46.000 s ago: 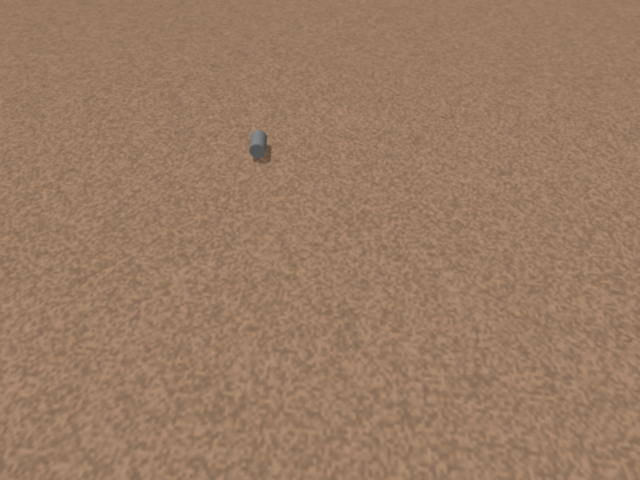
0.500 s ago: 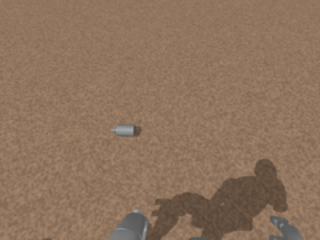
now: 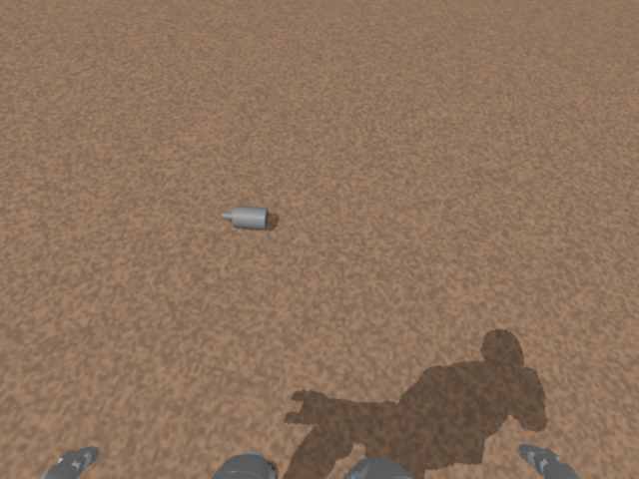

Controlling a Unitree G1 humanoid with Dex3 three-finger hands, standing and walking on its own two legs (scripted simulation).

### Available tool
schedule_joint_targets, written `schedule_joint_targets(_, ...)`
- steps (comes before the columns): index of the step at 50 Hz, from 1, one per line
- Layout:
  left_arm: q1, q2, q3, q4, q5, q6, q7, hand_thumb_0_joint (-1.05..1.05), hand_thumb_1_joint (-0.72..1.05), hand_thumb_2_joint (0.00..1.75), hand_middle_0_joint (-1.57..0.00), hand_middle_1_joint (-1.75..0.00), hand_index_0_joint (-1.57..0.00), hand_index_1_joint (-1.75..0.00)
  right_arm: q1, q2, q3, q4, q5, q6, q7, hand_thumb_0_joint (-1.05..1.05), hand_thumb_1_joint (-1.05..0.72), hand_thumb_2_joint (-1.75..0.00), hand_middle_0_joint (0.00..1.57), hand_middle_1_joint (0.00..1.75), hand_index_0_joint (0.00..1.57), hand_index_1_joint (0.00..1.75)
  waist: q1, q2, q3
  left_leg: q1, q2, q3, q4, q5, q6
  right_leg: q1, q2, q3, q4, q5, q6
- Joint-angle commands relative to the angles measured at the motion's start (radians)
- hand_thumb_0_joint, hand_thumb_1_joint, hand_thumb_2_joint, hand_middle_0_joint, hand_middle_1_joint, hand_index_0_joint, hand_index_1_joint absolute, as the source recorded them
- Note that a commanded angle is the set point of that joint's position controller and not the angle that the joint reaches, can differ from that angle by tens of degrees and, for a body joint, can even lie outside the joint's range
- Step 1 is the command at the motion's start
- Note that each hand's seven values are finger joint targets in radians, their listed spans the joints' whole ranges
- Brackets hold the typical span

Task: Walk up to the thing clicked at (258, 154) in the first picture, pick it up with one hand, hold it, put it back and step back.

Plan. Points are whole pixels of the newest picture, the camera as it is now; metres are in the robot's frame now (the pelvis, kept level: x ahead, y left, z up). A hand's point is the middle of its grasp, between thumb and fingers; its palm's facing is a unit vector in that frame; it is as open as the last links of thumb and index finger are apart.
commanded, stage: step back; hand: left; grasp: from above
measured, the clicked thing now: (244, 217) +1.02 +0.28 -0.72
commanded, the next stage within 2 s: stand in 1.16 s
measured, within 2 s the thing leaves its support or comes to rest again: neither
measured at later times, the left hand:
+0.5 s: hand out of the picture -0.03 +0.28 -0.15, palm faces +0.03 -0.92 -0.39, open 7.4 cm
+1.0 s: hand out of the picture +0.06 +0.24 -0.14, palm faces +0.08 -0.93 -0.35, open 7.4 cm
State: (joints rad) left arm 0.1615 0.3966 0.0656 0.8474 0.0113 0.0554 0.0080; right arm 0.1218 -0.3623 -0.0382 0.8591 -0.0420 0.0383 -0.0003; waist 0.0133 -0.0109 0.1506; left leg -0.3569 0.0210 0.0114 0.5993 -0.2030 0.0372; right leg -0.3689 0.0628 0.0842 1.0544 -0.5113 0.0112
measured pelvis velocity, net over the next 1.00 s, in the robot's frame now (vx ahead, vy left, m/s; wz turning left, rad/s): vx -0.03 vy -0.02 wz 0.06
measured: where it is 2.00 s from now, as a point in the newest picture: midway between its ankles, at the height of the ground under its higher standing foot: outside the picture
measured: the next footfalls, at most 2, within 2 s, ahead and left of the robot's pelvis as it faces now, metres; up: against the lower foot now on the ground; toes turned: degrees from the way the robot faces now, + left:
right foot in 0.10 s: -0.04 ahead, -0.13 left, +0.00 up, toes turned -1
left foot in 0.38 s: +0.01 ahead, +0.11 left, +0.00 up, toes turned +2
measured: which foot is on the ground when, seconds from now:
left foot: down 0.00-0.12, up 0.14-0.36, down 0.38-1.00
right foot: up 0.00-0.08, down 0.10-0.42, up 0.44-0.66, down 0.68-1.00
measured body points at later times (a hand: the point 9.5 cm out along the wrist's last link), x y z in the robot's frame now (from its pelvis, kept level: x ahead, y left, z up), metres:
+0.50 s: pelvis -0.07 -0.01 +0.00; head -0.06 +0.00 +0.45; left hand -0.03 +0.32 -0.12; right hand -0.02 -0.32 -0.12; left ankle -0.05 +0.11 -0.73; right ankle -0.09 -0.13 -0.70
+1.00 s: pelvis -0.03 -0.02 +0.00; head -0.01 -0.03 +0.45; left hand +0.05 +0.29 -0.12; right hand +0.05 -0.32 -0.13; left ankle -0.03 +0.11 -0.73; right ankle +0.00 -0.14 -0.73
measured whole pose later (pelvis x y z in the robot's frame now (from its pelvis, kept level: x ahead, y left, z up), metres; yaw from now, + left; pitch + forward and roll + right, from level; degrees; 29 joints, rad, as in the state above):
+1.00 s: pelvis -0.03 -0.02 +0.00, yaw +4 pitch -2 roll +1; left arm 0.11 0.35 0.04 1.02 0.01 -0.01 -0.01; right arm 0.18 -0.36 -0.04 1.06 -0.03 -0.01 0.01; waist 0.01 0.00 0.07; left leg -0.24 -0.01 -0.02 0.59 -0.31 -0.01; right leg -0.27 -0.05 -0.05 0.62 -0.31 0.01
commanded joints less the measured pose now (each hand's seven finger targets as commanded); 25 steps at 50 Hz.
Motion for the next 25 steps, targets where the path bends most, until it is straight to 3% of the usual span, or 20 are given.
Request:
schedule_joint_targets(1, 0.048, 0.178, 0.054, -0.025, 0.014, -0.046, -0.002, 0.00, 0.90, 0.90, -0.20, -0.30, -0.20, -0.30, 0.038, -0.300, -0.087, -0.055, -0.007, -0.012, -0.011, 0.00, -0.90, -0.90, 0.20, 0.30, 0.20, 0.30, -0.045, 0.216, -0.204, 0.181, 0.210, -0.256, -0.252, -0.278, 0.169, 0.062, -0.025, -0.088, -0.371, -0.051, -0.017)
schedule_joint_targets(2, 0.112, 0.168, 0.053, 0.010, 0.014, -0.052, -0.003, 0.00, 0.90, 0.90, -0.20, -0.30, -0.20, -0.30, 0.016, -0.312, -0.091, -0.055, -0.004, -0.005, -0.009, 0.00, -0.90, -0.90, 0.20, 0.30, 0.20, 0.30, -0.015, 0.232, -0.213, 0.148, 0.217, -0.249, -0.243, -0.301, 0.157, 0.132, -0.031, -0.098, -0.509, -0.005, -0.039)
schedule_joint_targets(3, 0.171, 0.161, 0.055, 0.053, 0.017, -0.059, -0.002, 0.00, 0.90, 0.90, -0.20, -0.30, -0.20, -0.30, -0.009, -0.306, -0.089, -0.057, 0.001, 0.001, -0.006, 0.00, -0.90, -0.90, 0.20, 0.30, 0.20, 0.30, 0.017, 0.203, -0.214, 0.100, 0.193, -0.206, -0.200, -0.306, 0.131, 0.213, -0.021, -0.123, -0.662, 0.101, -0.054)
schedule_joint_targets(4, 0.185, 0.187, 0.069, 0.078, 0.028, -0.065, 0.001, 0.00, 0.90, 0.90, -0.20, -0.30, -0.20, -0.30, 0.004, -0.261, -0.075, -0.055, 0.004, 0.003, -0.004, 0.00, -0.90, -0.90, 0.20, 0.30, 0.20, 0.30, 0.018, 0.118, -0.188, -0.026, 0.145, -0.168, -0.109, -0.329, 0.077, 0.289, -0.038, -0.043, -0.698, 0.100, -0.075)
schedule_joint_targets(5, 0.185, 0.236, 0.086, 0.068, 0.041, -0.070, 0.003, 0.00, 0.90, 0.90, -0.20, -0.30, -0.20, -0.30, 0.024, -0.202, -0.057, -0.066, 0.008, -0.001, -0.002, 0.00, -0.90, -0.90, 0.20, 0.30, 0.20, 0.30, 0.013, -0.051, -0.159, -0.224, 0.048, -0.090, 0.069, -0.343, 0.003, 0.349, -0.185, 0.226, -0.760, -0.104, -0.121)
schedule_joint_targets(6, 0.106, 0.341, 0.106, 0.030, 0.045, -0.068, 0.005, 0.00, 0.90, 0.90, -0.20, -0.30, -0.20, -0.30, -0.079, -0.184, -0.057, -0.086, 0.012, -0.006, -0.014, 0.00, -0.90, -0.90, 0.20, 0.30, 0.20, 0.30, 0.075, -0.202, -0.089, -0.195, -0.044, -0.129, 0.204, -0.351, -0.044, 0.028, -0.427, 0.479, -0.870, -0.368, -0.230)
schedule_joint_targets(7, 0.016, 0.361, 0.106, 0.001, 0.044, -0.071, 0.005, 0.00, 0.90, 0.90, -0.20, -0.30, -0.20, -0.30, -0.090, -0.245, -0.078, -0.075, 0.013, -0.006, -0.016, 0.00, -0.90, -0.90, 0.20, 0.30, 0.20, 0.30, 0.051, -0.170, 0.022, -0.137, -0.017, -0.197, 0.349, -0.319, -0.064, -0.163, -0.480, 0.526, -0.903, -0.458, -0.277)
schedule_joint_targets(9, -0.057, 0.258, 0.077, -0.010, 0.033, -0.088, 0.010, 0.00, 0.90, 0.90, -0.20, -0.30, -0.20, -0.30, -0.003, -0.221, -0.068, -0.015, 0.028, -0.020, -0.008, 0.00, -0.90, -0.90, 0.20, 0.30, 0.20, 0.30, -0.016, -0.034, 0.014, -0.153, -0.074, -0.192, 0.376, -0.165, -0.056, -0.021, -0.294, 0.233, -0.797, -0.117, -0.178)
schedule_joint_targets(10, -0.049, 0.248, 0.079, -0.006, 0.038, -0.093, 0.010, 0.00, 0.90, 0.90, -0.20, -0.30, -0.20, -0.30, 0.014, -0.215, -0.065, -0.009, 0.025, -0.026, -0.006, 0.00, -0.90, -0.90, 0.20, 0.30, 0.20, 0.30, -0.015, -0.084, -0.030, -0.122, -0.068, -0.161, 0.377, -0.166, -0.058, 0.012, -0.285, 0.196, -0.788, -0.079, -0.178)
schedule_joint_targets(12, -0.012, 0.243, 0.080, -0.003, 0.040, -0.101, 0.000, 0.00, 0.90, 0.90, -0.20, -0.30, -0.20, -0.30, 0.036, -0.218, -0.062, 0.007, 0.019, -0.039, 0.006, 0.00, -0.90, -0.90, 0.20, 0.30, 0.20, 0.30, 0.011, -0.118, -0.074, -0.098, -0.046, -0.115, 0.293, -0.190, -0.069, 0.094, -0.262, 0.155, -0.777, -0.119, -0.169)
schedule_joint_targets(14, 0.028, 0.260, 0.085, 0.012, 0.046, -0.099, -0.004, 0.00, 0.90, 0.90, -0.20, -0.30, -0.20, -0.30, -0.001, -0.215, -0.060, 0.000, 0.008, -0.047, 0.015, 0.00, -0.90, -0.90, 0.20, 0.30, 0.20, 0.30, 0.048, -0.156, -0.041, -0.117, -0.025, -0.077, 0.162, -0.233, -0.067, 0.146, -0.289, 0.173, -0.785, -0.177, -0.175)
schedule_joint_targets(16, 0.042, 0.268, 0.086, 0.017, 0.038, -0.091, -0.008, 0.00, 0.90, 0.90, -0.20, -0.30, -0.20, -0.30, -0.004, -0.211, -0.061, 0.008, 0.007, -0.061, 0.018, 0.00, -0.90, -0.90, 0.20, 0.30, 0.20, 0.30, 0.052, -0.159, -0.028, -0.065, -0.026, -0.028, 0.033, -0.269, -0.060, 0.164, -0.305, 0.162, -0.758, -0.064, -0.187)
schedule_joint_targets(17, 0.037, 0.272, 0.082, 0.018, 0.033, -0.086, -0.010, 0.00, 0.90, 0.90, -0.20, -0.30, -0.20, -0.30, 0.027, -0.206, -0.064, 0.022, 0.008, -0.067, 0.016, 0.00, -0.90, -0.90, 0.20, 0.30, 0.20, 0.30, 0.036, -0.157, -0.036, -0.004, -0.032, -0.006, -0.031, -0.238, -0.050, 0.151, -0.308, 0.143, -0.730, -0.001, -0.184)
schedule_joint_targets(19, 0.052, 0.228, 0.056, 0.015, 0.029, -0.073, -0.016, 0.00, 0.90, 0.90, -0.20, -0.30, -0.20, -0.30, 0.093, -0.201, -0.074, 0.056, 0.010, -0.084, 0.007, 0.00, -0.90, -0.90, 0.20, 0.30, 0.20, 0.30, 0.000, -0.095, -0.097, 0.198, -0.067, 0.007, -0.213, -0.128, -0.021, 0.114, -0.253, 0.044, -0.565, 0.210, -0.143)
schedule_joint_targets(20, 0.058, 0.183, 0.042, 0.015, 0.025, -0.070, -0.017, 0.00, 0.90, 0.90, -0.20, -0.30, -0.20, -0.30, 0.140, -0.234, -0.090, 0.068, 0.008, -0.090, 0.003, 0.00, -0.90, -0.90, 0.20, 0.30, 0.20, 0.30, -0.019, -0.001, -0.136, 0.328, 0.006, -0.140, -0.223, -0.207, 0.014, -0.015, -0.195, -0.019, -0.448, 0.184, -0.105)
schedule_joint_targets(21, -0.012, 0.145, 0.032, -0.002, 0.011, -0.073, -0.021, 0.00, 0.90, 0.90, -0.20, -0.30, -0.20, -0.30, 0.189, -0.316, -0.108, 0.079, 0.003, -0.092, 0.003, 0.00, -0.90, -0.90, 0.20, 0.30, 0.20, 0.30, -0.051, 0.192, -0.137, 0.332, 0.213, -0.515, -0.331, -0.447, 0.116, -0.181, -0.062, -0.117, -0.245, 0.005, -0.053)
schedule_joint_targets(22, -0.052, 0.219, 0.059, -0.007, 0.018, -0.071, -0.012, 0.00, 0.90, 0.90, -0.20, -0.30, -0.20, -0.30, 0.215, -0.382, -0.123, 0.068, 0.006, -0.094, 0.005, 0.00, -0.90, -0.90, 0.20, 0.30, 0.20, 0.30, -0.079, 0.159, -0.104, 0.261, 0.326, -0.643, -0.383, -0.501, 0.223, -0.200, -0.083, -0.056, -0.117, -0.091, -0.055)
schedule_joint_targets(23, -0.039, 0.222, 0.057, -0.001, 0.016, -0.072, -0.011, 0.00, 0.90, 0.90, -0.20, -0.30, -0.20, -0.30, 0.202, -0.351, -0.117, 0.062, 0.005, -0.099, 0.003, 0.00, -0.90, -0.90, 0.20, 0.30, 0.20, 0.30, -0.057, 0.090, -0.074, 0.247, 0.315, -0.606, -0.366, -0.425, 0.234, -0.224, -0.095, 0.005, -0.058, -0.047, -0.056)
schedule_joint_targets(24, -0.006, 0.206, 0.054, 0.007, 0.011, -0.076, -0.013, 0.00, 0.90, 0.90, -0.20, -0.30, -0.20, -0.30, 0.171, -0.317, -0.104, 0.049, 0.010, -0.103, -0.002, 0.00, -0.90, -0.90, 0.20, 0.30, 0.20, 0.30, -0.033, 0.079, -0.078, 0.272, 0.287, -0.532, -0.334, -0.297, 0.215, -0.236, -0.107, 0.014, -0.049, -0.006, -0.058)
schedule_joint_targets(25, 0.020, 0.203, 0.051, 0.019, 0.009, -0.080, -0.014, 0.00, 0.90, 0.90, -0.20, -0.30, -0.20, -0.30, 0.156, -0.299, -0.097, 0.046, 0.012, -0.106, -0.006, 0.00, -0.90, -0.90, 0.20, 0.30, 0.20, 0.30, -0.018, 0.099, -0.079, 0.255, 0.264, -0.470, -0.318, -0.238, 0.195, -0.219, -0.121, 0.010, -0.069, 0.015, -0.054)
